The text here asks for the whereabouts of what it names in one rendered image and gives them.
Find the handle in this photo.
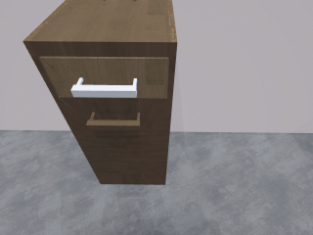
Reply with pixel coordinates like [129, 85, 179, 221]
[86, 119, 141, 130]
[70, 77, 137, 98]

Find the cabinet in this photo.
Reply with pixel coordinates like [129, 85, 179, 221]
[23, 0, 178, 185]

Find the drawer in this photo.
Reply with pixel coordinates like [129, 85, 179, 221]
[40, 56, 168, 98]

